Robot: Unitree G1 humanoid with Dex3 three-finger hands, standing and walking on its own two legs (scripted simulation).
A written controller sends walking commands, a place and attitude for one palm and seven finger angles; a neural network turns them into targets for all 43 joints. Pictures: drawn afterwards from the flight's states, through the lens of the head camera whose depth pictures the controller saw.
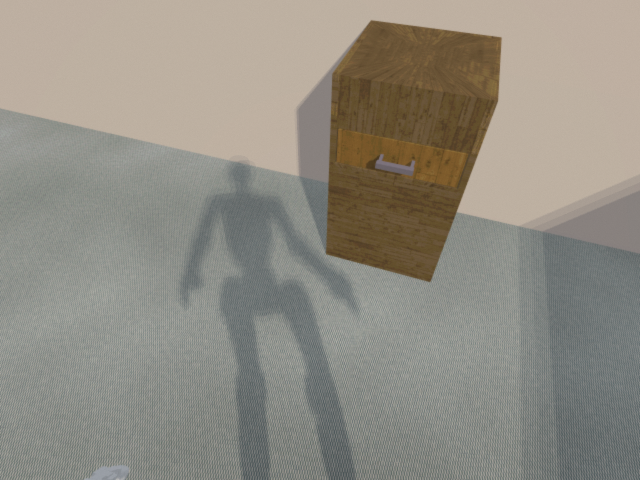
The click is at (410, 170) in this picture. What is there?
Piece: drawer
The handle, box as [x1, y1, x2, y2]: [375, 154, 414, 175]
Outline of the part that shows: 375,164 376,168 411,175 413,171 414,161 412,160 411,165 409,167 382,161 381,160 383,154 380,154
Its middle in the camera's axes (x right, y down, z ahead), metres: +0.23 -0.22 +1.17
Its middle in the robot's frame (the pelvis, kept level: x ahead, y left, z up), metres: +1.01 -0.18 -0.23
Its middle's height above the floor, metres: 0.54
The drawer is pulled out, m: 0.00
